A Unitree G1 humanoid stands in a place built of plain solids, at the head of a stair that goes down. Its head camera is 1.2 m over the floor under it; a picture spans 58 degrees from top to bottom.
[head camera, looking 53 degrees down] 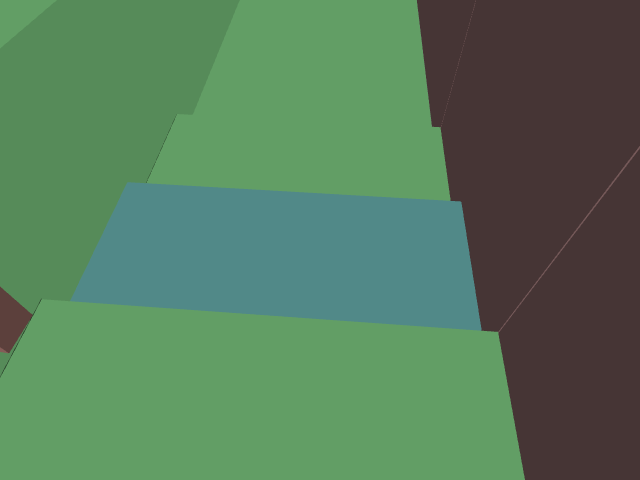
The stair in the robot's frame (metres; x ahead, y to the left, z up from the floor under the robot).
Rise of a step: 0.13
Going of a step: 0.64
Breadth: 1.42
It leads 5 degrees to the right of straight ahead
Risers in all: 3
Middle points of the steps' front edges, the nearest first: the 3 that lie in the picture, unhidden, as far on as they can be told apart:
0.62 0.17 0.00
1.26 0.12 -0.13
1.90 0.07 -0.26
